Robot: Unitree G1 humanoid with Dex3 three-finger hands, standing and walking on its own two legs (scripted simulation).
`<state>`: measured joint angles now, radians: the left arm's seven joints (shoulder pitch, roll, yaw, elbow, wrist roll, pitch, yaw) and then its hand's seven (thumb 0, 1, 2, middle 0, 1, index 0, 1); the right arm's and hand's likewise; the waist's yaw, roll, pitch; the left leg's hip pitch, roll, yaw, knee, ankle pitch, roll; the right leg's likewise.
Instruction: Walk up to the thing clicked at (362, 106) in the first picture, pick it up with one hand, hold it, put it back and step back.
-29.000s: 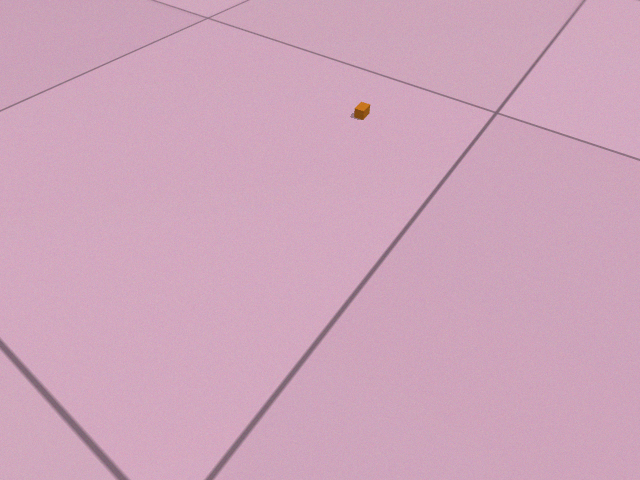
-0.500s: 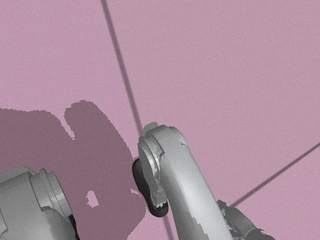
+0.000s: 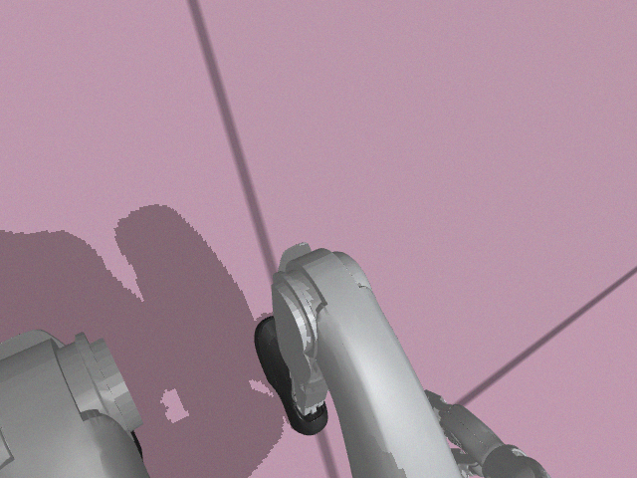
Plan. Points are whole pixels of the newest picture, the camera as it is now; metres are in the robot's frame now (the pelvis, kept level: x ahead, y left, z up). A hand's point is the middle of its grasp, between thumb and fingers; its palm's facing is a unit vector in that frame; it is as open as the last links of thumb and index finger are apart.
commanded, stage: rest palm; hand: left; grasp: from above
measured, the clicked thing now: out of the picture +0.46 +0.37 -0.28
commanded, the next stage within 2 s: close in 0.48 s
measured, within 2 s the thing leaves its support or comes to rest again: neither
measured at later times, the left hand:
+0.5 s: hand out of the picture +0.44 +0.35 -0.25, palm faces -0.46 -0.17 -0.87, open 13.5 cm
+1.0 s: hand out of the picture +0.45 +0.37 -0.25, palm faces -0.45 -0.18 -0.88, open 12.4 cm
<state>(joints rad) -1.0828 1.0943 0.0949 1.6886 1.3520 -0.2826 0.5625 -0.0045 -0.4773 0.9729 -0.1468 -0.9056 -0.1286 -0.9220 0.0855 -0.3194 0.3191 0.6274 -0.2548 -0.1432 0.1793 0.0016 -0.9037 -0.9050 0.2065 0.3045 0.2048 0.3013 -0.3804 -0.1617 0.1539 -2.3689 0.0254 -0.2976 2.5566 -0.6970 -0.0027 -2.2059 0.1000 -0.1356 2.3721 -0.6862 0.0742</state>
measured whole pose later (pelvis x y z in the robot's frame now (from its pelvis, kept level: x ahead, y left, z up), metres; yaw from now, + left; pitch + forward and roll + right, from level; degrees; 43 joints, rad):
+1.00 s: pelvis +0.00 +0.00 +0.00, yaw +0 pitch +27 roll -16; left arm -1.08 1.13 0.10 1.67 1.26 -0.25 0.49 0.00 -0.22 0.75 -0.27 -0.87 -0.29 -0.84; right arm 0.09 -0.34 0.34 0.62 -0.25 -0.17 0.19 0.00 -0.90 -0.90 0.21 0.30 0.20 0.30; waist -0.38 -0.17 0.19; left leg -2.36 0.03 -0.30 2.56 -0.71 -0.01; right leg -2.20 0.10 -0.14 2.37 -0.68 0.08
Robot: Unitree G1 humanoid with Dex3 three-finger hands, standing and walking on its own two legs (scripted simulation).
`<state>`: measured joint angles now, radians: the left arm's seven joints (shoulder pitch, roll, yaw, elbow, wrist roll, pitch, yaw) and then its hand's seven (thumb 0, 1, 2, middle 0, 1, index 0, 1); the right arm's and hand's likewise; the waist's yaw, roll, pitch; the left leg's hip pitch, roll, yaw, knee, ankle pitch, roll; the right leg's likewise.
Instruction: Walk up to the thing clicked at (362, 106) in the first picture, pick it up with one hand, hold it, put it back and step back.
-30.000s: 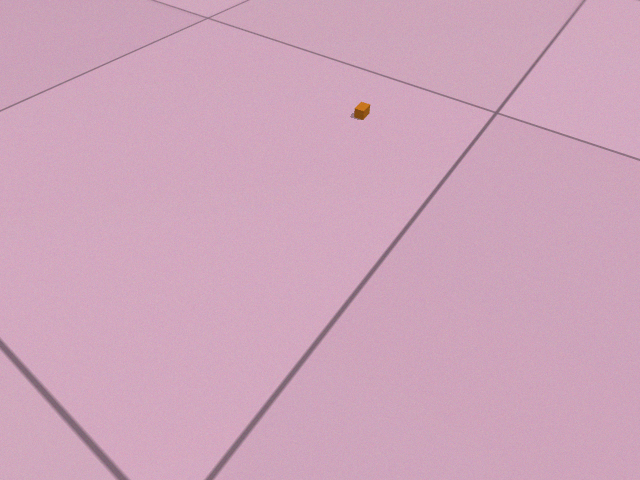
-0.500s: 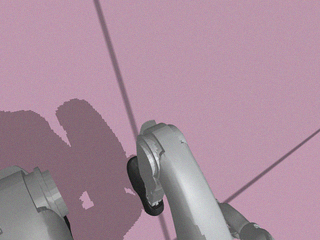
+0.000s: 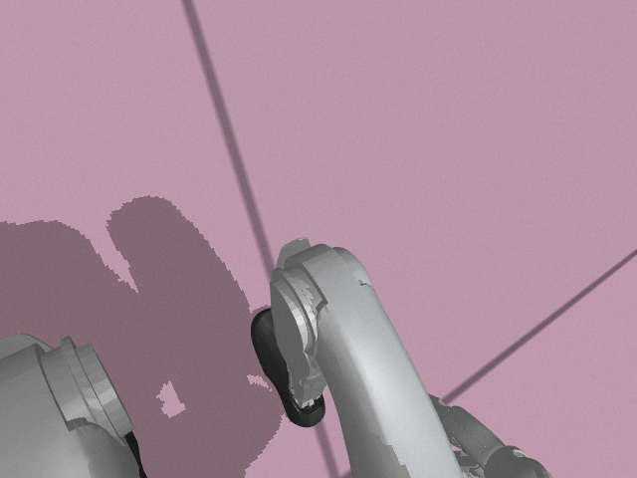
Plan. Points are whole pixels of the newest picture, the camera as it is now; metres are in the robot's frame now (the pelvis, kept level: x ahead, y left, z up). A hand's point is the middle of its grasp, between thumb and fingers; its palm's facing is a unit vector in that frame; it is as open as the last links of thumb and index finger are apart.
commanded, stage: close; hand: left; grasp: from above
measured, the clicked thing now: out of the picture +0.46 +0.37 -0.28
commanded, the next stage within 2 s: settle in 1.12 s
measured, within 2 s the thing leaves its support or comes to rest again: leaves its support in 1.50 s
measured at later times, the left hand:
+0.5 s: hand out of the picture +0.44 +0.37 -0.25, palm faces -0.42 -0.16 -0.89, open 10.3 cm
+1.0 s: hand out of the picture +0.44 +0.37 -0.25, palm faces -0.44 -0.16 -0.88, open 8.7 cm
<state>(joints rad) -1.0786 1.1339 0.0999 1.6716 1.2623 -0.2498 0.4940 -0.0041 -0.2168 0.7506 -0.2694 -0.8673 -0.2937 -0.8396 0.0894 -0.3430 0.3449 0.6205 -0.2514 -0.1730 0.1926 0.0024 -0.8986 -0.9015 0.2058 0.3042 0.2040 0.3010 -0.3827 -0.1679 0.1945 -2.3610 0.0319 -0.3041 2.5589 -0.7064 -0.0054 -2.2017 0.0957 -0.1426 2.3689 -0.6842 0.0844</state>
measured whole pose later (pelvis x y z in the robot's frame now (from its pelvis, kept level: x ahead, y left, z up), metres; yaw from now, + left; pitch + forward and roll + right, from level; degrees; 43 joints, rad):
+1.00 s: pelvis +0.00 +0.00 +0.00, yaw +0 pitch +26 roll -16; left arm -1.07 1.13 0.11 1.67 1.30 -0.28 0.53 0.00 0.27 0.32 -0.69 -0.54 -0.73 -0.49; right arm 0.07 -0.33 0.36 0.61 -0.27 -0.16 0.19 0.00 -0.89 -0.90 0.21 0.30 0.20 0.30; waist -0.38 -0.17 0.19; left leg -2.36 0.03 -0.31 2.57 -0.71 -0.01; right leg -2.20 0.09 -0.15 2.37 -0.68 0.09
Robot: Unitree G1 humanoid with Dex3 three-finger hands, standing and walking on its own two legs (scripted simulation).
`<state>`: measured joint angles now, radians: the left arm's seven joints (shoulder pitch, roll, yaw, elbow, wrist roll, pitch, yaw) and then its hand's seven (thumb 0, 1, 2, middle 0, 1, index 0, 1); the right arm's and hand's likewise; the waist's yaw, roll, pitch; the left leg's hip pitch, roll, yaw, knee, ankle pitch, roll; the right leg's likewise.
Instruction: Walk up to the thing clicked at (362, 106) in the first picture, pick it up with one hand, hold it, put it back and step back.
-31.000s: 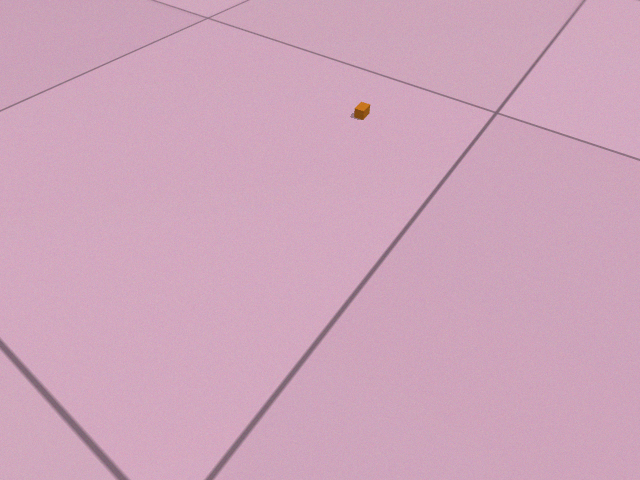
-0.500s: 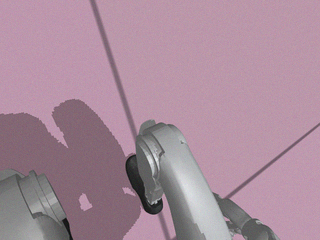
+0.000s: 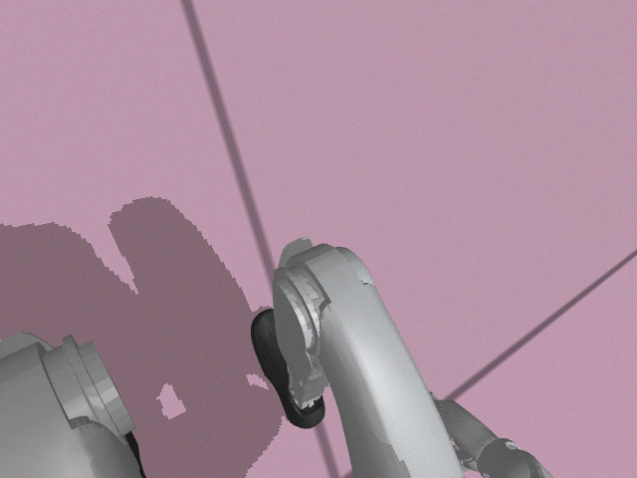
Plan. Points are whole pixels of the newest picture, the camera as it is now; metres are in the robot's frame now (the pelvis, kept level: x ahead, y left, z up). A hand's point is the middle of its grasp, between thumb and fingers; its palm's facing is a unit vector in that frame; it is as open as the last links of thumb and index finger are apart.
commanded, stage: close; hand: left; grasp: from above
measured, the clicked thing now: out of the picture +0.46 +0.37 -0.27
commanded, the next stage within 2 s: settle in 0.12 s
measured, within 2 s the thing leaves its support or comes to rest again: leaves its support in 0.50 s
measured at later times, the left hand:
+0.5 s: hand out of the picture +0.45 +0.37 -0.24, palm faces -0.42 -0.17 -0.89, open 8.6 cm
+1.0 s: hand out of the picture +0.44 +0.38 -0.14, palm faces -0.44 -0.13 -0.89, open 8.6 cm
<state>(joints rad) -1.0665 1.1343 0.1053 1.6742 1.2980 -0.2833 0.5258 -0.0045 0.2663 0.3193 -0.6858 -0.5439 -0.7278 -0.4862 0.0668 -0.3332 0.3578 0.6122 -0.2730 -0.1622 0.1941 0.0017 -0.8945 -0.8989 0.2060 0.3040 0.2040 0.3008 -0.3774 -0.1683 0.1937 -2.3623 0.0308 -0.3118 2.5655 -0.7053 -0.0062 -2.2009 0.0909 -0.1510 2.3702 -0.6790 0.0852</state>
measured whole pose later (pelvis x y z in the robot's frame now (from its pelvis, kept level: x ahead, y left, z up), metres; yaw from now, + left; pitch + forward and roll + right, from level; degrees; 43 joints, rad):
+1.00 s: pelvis +0.00 -0.01 +0.02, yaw +4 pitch +32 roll -13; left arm -0.98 0.93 0.09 1.31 1.21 -0.20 0.21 -0.01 0.19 0.30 -0.84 -0.40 -0.88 -0.35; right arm 0.13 -0.33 0.17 0.60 -0.15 -0.04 0.18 0.00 -0.91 -0.90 0.21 0.30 0.20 0.30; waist -0.27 -0.03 0.04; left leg -2.37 0.02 -0.23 2.46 -0.67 -0.01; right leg -2.22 0.04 -0.10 2.33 -0.69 0.06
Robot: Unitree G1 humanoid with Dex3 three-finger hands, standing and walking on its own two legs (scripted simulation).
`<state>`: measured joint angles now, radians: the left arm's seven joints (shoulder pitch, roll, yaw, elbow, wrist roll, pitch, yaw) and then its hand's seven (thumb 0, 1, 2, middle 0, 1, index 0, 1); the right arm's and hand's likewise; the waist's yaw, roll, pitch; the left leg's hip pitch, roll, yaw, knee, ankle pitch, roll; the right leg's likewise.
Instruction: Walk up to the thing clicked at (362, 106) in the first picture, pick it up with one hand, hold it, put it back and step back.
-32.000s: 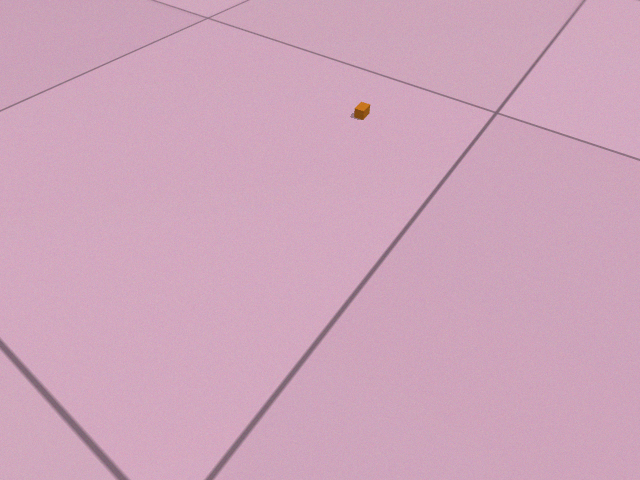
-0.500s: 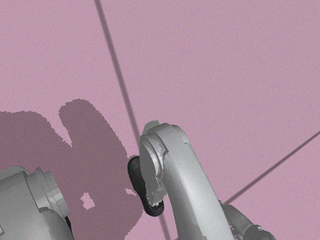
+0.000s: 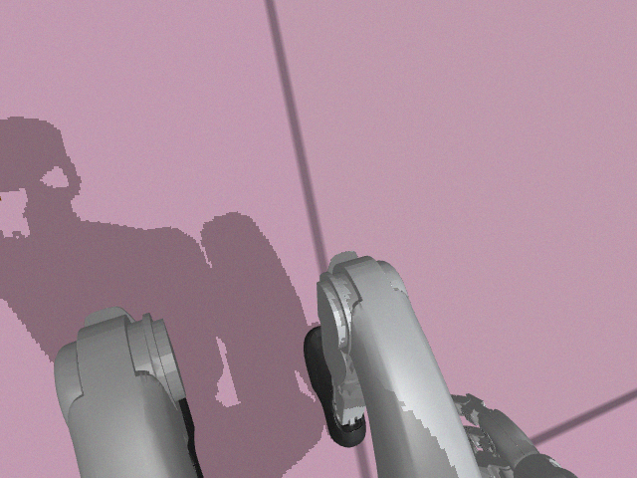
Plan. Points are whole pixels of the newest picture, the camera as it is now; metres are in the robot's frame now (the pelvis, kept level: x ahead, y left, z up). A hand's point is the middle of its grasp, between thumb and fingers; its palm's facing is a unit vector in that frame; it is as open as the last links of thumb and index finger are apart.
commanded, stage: settle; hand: left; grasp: from above
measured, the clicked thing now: out of the picture +0.48 +0.36 -0.19
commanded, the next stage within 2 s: lift in 0.14 s
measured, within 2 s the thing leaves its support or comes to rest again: neither
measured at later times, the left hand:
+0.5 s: hand out of the picture +0.45 +0.36 -0.11, palm faces -0.45 -0.12 -0.89, open 8.6 cm
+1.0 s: hand out of the picture +0.37 +0.35 +0.06, palm faces -0.42 -0.13 -0.90, open 8.6 cm
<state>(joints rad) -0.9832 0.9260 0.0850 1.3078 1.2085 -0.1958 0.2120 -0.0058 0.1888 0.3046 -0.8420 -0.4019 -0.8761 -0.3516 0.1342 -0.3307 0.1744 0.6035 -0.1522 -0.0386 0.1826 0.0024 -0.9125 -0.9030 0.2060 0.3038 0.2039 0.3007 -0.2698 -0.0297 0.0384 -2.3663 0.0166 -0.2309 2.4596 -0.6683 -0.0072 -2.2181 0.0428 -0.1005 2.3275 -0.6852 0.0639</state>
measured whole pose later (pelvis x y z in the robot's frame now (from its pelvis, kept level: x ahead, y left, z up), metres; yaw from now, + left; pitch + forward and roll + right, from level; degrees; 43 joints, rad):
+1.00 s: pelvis -0.01 +0.00 +0.14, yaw +7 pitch +32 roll -7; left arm -0.59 0.69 0.02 0.75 1.01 -0.14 -0.03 0.00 0.22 0.26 -0.81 -0.43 -0.85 -0.37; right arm 0.15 -0.27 0.02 0.61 -0.01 0.07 0.04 0.01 -0.91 -0.90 0.21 0.30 0.21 0.30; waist -0.11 0.04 -0.16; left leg -1.94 0.04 -0.10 1.99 -0.62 0.00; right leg -1.85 0.00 -0.03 1.93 -0.64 0.06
